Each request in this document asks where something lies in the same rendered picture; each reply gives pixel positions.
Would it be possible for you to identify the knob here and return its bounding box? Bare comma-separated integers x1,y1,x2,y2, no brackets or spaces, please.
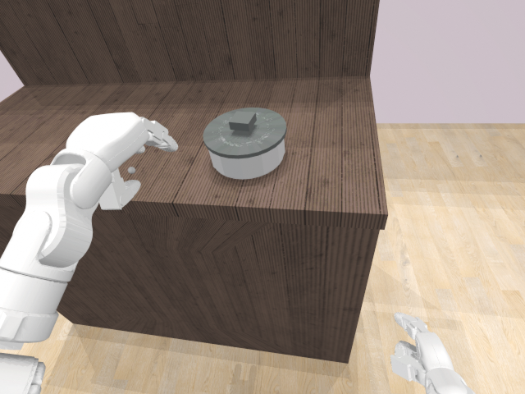
229,111,257,131

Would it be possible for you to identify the robot left forearm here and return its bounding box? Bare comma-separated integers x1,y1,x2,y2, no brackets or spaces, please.
0,148,112,350

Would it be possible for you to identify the pot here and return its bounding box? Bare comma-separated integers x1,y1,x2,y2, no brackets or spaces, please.
208,139,285,180

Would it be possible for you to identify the table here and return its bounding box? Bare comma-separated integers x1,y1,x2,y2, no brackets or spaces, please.
0,0,388,364

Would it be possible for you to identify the robot left upper arm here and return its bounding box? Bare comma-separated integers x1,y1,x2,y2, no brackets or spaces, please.
0,353,46,394

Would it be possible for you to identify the robot right forearm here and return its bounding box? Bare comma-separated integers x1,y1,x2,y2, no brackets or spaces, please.
425,368,476,394

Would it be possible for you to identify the lid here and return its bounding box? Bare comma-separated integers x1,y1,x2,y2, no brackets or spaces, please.
203,108,286,158

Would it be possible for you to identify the left robot hand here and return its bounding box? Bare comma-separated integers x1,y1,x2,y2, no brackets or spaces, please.
66,112,178,210

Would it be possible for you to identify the right robot hand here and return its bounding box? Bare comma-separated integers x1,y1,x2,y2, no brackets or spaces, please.
390,312,454,387

